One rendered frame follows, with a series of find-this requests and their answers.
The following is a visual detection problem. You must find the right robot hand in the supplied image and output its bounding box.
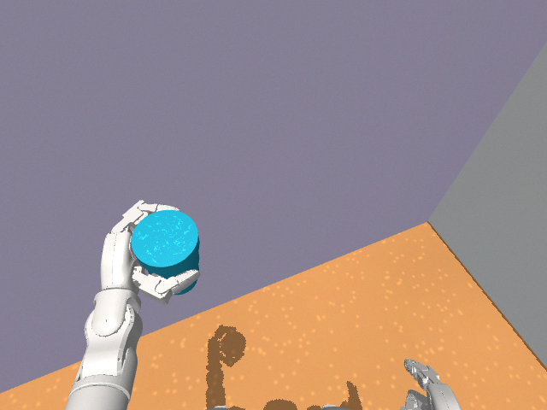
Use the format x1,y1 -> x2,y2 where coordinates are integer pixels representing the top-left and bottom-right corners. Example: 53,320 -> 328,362
400,359 -> 462,410

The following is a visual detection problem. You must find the left robot hand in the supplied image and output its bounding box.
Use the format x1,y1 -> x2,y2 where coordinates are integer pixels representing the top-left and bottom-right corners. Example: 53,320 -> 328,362
100,200 -> 200,306

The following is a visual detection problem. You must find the left robot arm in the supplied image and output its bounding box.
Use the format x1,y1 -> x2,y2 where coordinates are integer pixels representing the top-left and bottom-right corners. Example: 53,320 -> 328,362
65,288 -> 143,410

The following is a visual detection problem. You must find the cup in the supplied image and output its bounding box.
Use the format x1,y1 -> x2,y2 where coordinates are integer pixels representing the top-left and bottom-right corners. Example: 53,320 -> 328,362
131,210 -> 200,295

